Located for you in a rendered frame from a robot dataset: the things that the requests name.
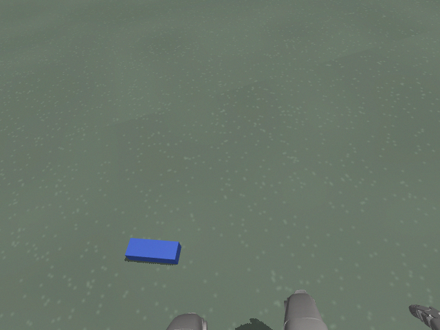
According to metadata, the carton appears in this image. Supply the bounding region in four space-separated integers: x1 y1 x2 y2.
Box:
125 238 182 264

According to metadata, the right robot hand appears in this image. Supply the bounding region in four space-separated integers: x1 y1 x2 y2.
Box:
409 305 440 330

